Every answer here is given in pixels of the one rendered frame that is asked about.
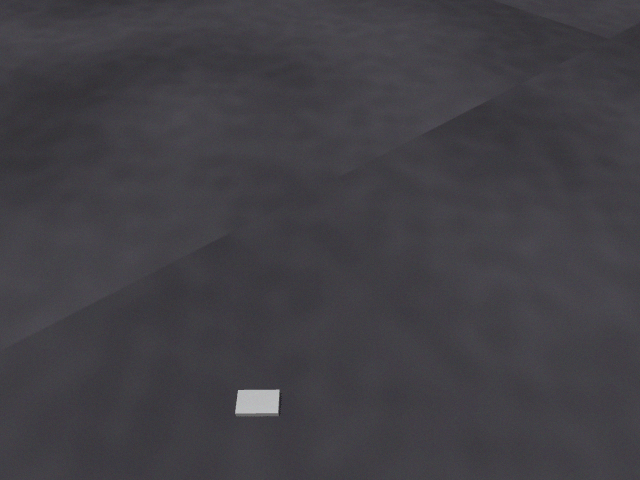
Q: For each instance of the small box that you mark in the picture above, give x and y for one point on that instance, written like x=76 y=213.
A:
x=257 y=403

